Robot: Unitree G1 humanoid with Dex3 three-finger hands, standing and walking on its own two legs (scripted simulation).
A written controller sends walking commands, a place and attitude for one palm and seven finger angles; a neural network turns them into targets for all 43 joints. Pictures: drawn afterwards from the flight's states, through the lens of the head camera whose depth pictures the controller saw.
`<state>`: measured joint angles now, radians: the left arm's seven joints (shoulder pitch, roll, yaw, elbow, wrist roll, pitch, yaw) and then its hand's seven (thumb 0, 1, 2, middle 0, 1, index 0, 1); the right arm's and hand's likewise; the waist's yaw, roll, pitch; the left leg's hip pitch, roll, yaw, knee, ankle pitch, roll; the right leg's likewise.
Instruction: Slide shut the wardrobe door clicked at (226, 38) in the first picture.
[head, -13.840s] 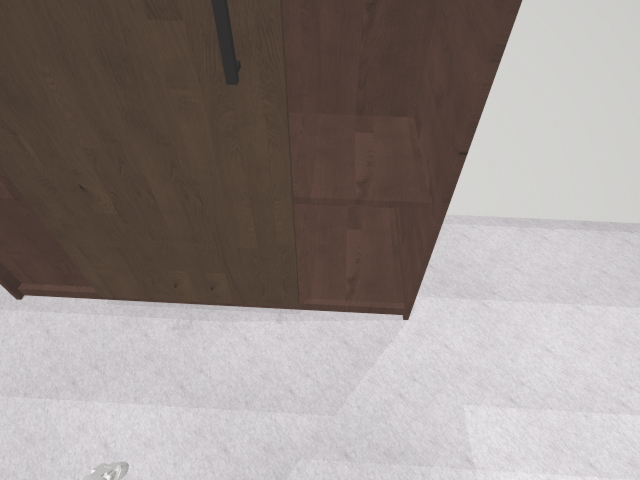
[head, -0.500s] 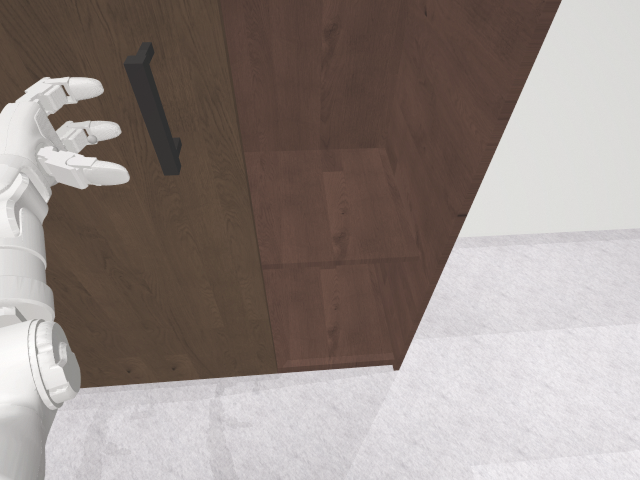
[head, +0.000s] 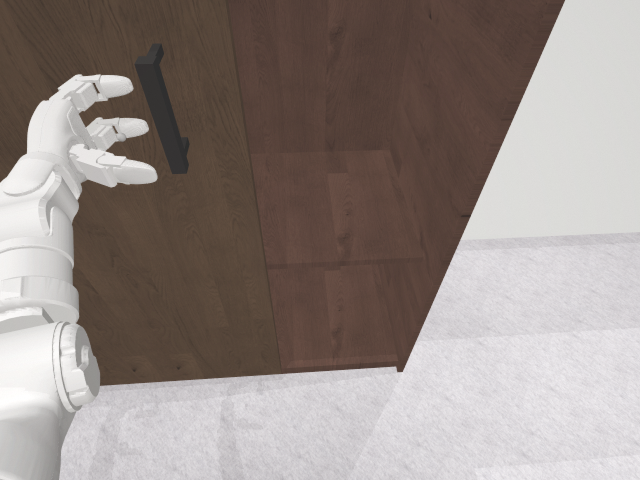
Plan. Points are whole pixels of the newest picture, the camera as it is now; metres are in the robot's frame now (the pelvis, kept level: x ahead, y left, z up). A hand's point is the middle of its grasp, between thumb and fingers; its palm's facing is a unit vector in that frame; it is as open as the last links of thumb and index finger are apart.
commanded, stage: feel for the door with the fingertips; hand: left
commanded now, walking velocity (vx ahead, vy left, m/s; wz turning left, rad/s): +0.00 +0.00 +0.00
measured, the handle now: (168, 112) +0.51 +0.19 +0.21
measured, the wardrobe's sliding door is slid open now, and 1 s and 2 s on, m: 0.38 0.38 0.38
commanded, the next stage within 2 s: slide the fingers in behind the handle in 0.46 s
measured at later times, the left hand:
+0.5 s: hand (137, 125) +0.47 +0.21 +0.22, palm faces +0.08 -1.00 +0.01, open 13.9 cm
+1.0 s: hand (149, 135) +0.46 +0.20 +0.21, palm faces +0.06 -1.00 +0.02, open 13.9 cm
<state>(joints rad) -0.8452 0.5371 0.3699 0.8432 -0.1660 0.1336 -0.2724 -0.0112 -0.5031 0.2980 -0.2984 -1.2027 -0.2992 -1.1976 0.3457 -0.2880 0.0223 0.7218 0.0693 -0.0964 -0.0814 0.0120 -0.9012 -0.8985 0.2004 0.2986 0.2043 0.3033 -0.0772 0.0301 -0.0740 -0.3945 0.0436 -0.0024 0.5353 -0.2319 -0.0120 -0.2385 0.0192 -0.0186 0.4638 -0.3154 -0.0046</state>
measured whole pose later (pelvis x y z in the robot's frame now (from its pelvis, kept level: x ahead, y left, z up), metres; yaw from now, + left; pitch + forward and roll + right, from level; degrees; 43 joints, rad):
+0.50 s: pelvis -0.01 +0.00 +0.00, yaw +0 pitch +6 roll -1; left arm -0.98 0.55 0.36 1.01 -0.12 0.08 -0.24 -0.01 -0.50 0.30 -0.31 -1.21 -0.32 -1.22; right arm 0.36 -0.29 0.02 0.74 0.05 -0.12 -0.08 0.01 -0.90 -0.90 0.20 0.30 0.20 0.30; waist -0.09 0.03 -0.06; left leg -0.42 0.05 -0.01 0.53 -0.22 -0.02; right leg -0.27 0.02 -0.03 0.47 -0.31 -0.01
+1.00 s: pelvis +0.00 +0.00 +0.00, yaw -1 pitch +5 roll -1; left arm -0.86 0.47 0.36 0.84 -0.14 0.12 -0.20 -0.01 -0.50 0.30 -0.31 -1.21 -0.31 -1.20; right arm 0.35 -0.27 0.02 0.73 0.06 -0.12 -0.06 0.01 -0.90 -0.90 0.20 0.30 0.20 0.30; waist -0.09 0.04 -0.07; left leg -0.39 0.05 0.01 0.53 -0.23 -0.01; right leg -0.25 0.02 -0.01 0.47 -0.31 0.00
